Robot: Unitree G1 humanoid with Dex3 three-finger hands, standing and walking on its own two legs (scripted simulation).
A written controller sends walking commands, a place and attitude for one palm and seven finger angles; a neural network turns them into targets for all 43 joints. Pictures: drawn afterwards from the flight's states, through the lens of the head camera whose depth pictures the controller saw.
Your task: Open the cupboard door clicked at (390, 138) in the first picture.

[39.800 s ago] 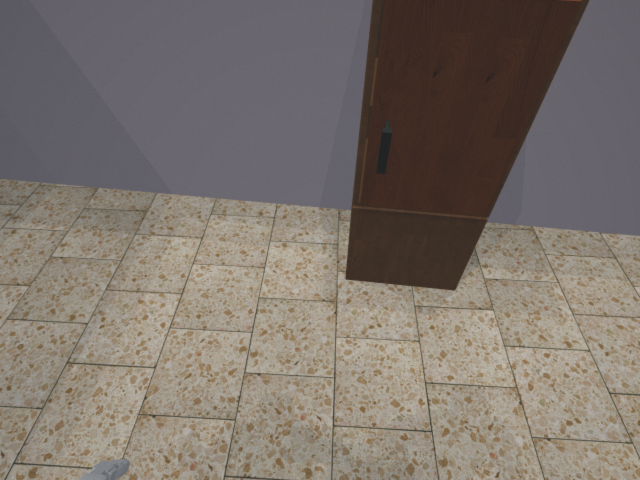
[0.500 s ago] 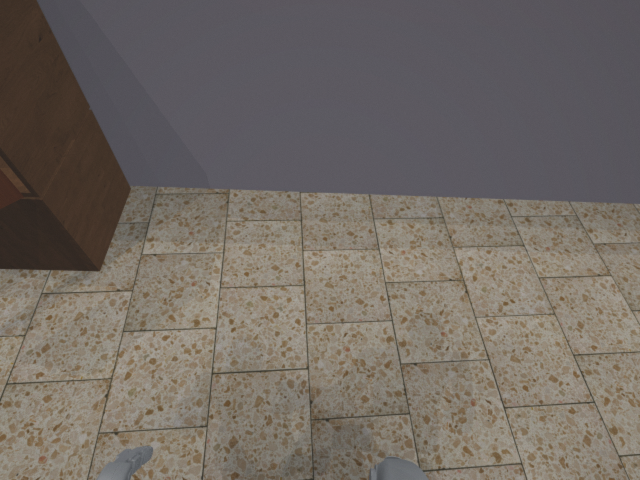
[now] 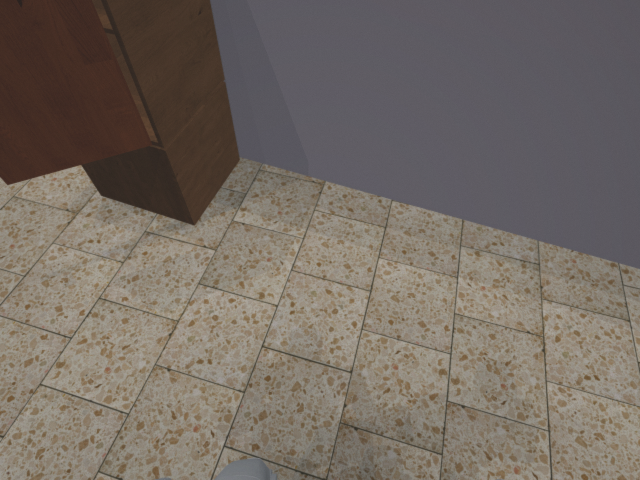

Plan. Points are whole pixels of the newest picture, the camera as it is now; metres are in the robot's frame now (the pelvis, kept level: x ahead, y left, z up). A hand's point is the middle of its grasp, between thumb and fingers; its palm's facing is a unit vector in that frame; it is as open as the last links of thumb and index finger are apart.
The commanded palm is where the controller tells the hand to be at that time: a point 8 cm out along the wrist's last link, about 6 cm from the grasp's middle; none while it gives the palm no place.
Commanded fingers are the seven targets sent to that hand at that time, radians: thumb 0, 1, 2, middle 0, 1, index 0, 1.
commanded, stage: turn to face it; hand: left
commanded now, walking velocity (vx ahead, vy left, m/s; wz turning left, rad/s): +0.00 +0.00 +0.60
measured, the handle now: out of the picture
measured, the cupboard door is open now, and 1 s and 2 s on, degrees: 46 46 46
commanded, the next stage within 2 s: take the last steps up to it in 0.70 s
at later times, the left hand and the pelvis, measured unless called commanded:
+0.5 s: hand out of the picture +0.09 +0.22 -0.15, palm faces +0.25 -0.93 -0.26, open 7.4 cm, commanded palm none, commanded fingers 0.00 0.90 0.90 -0.20 -0.30 -0.20 -0.30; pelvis +0.01 -0.02 +0.00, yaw +15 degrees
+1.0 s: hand out of the picture -0.07 +0.17 -0.19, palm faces +0.50 -0.84 -0.20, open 7.4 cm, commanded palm none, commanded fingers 0.00 0.90 0.90 -0.20 -0.30 -0.20 -0.30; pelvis +0.02 -0.01 -0.01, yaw +26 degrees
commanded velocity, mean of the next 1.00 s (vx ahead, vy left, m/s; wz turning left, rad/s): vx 0.07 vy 0.03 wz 0.39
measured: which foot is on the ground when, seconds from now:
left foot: up 0.00-0.04, down 0.06-0.52, up 0.54-0.92, down 0.94-1.00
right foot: down 0.00-0.06, up 0.08-0.50, down 0.52-0.94, up 0.96-1.00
